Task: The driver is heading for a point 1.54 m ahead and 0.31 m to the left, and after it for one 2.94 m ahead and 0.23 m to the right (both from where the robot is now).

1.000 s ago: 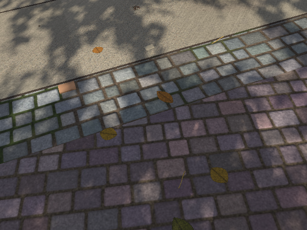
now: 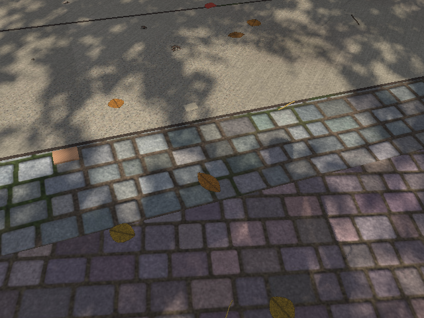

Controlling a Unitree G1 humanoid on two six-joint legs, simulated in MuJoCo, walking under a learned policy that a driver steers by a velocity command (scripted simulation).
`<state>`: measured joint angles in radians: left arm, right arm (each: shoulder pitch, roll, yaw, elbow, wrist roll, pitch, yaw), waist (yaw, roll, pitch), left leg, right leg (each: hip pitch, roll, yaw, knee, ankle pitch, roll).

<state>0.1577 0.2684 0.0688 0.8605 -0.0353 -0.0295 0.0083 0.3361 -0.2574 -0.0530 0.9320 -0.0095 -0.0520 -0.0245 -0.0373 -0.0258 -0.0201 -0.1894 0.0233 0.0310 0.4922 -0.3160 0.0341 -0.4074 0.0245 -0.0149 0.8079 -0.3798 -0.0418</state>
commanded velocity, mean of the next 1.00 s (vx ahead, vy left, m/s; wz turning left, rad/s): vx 0.13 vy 0.00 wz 0.00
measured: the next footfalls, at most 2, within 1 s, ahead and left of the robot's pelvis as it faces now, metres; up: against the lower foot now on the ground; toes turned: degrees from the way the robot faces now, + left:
right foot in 0.32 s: +0.28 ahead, -0.16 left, +0.00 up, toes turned -2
left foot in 0.64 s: +0.26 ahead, +0.08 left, +0.00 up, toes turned +0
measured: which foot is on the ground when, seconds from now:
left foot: down 0.00-0.32, up 0.34-0.62, down 0.64-1.00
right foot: up 0.00-0.30, down 0.32-1.00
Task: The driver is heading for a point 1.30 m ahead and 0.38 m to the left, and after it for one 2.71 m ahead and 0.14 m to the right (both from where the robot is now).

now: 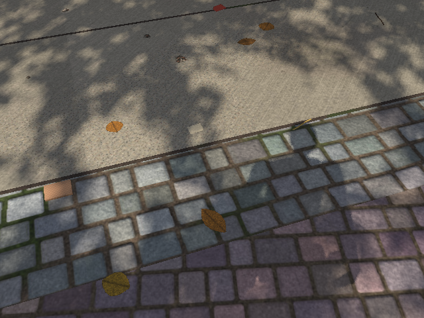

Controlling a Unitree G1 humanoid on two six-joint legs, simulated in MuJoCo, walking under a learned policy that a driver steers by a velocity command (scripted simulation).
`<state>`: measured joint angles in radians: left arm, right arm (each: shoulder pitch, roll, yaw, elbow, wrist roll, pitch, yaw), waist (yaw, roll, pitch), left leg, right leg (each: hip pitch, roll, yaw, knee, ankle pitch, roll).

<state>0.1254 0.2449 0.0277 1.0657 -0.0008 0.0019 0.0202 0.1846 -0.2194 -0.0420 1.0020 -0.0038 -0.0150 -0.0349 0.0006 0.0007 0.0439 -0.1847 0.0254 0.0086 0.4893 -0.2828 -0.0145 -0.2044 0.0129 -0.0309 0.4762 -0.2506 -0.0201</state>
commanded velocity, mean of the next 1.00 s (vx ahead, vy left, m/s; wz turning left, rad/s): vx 0.20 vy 0.00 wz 0.00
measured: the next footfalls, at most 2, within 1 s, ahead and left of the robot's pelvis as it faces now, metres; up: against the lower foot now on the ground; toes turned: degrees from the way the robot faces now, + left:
left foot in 0.68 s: +0.08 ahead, +0.14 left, +0.00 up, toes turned +3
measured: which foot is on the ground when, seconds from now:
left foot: down 0.00-0.44, up 0.46-0.66, down 0.68-1.00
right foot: down 0.00-0.68, up 0.70-1.00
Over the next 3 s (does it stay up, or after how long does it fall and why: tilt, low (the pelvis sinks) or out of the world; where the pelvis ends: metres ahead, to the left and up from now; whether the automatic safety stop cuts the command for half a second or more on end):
stays up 1.19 0.33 0.01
